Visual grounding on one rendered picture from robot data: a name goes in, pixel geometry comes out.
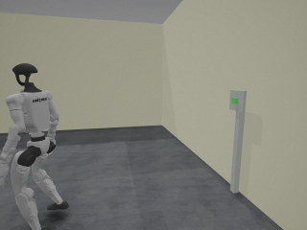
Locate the robot right upper arm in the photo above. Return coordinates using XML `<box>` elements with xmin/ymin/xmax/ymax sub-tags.
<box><xmin>42</xmin><ymin>90</ymin><xmax>59</xmax><ymax>122</ymax></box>

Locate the robot left forearm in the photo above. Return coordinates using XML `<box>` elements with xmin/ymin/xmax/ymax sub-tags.
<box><xmin>0</xmin><ymin>124</ymin><xmax>21</xmax><ymax>164</ymax></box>

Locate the right robot hand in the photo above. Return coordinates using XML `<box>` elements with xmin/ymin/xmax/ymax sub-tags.
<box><xmin>49</xmin><ymin>139</ymin><xmax>56</xmax><ymax>155</ymax></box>

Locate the panel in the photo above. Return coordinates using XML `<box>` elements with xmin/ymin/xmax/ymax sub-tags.
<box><xmin>229</xmin><ymin>90</ymin><xmax>247</xmax><ymax>194</ymax></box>

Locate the button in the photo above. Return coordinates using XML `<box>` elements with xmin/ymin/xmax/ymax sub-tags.
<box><xmin>231</xmin><ymin>98</ymin><xmax>238</xmax><ymax>104</ymax></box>

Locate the right robot thigh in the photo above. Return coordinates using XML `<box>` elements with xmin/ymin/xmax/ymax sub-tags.
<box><xmin>32</xmin><ymin>141</ymin><xmax>56</xmax><ymax>182</ymax></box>

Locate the robot torso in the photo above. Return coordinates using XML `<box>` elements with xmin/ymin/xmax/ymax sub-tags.
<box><xmin>19</xmin><ymin>89</ymin><xmax>51</xmax><ymax>157</ymax></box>

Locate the robot right forearm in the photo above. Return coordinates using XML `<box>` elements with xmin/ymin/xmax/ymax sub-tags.
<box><xmin>47</xmin><ymin>118</ymin><xmax>59</xmax><ymax>140</ymax></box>

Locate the robot left upper arm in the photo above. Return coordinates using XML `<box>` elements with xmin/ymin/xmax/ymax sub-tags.
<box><xmin>5</xmin><ymin>93</ymin><xmax>26</xmax><ymax>134</ymax></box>

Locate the left robot hand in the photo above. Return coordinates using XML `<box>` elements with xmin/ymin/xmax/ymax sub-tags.
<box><xmin>0</xmin><ymin>163</ymin><xmax>10</xmax><ymax>189</ymax></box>

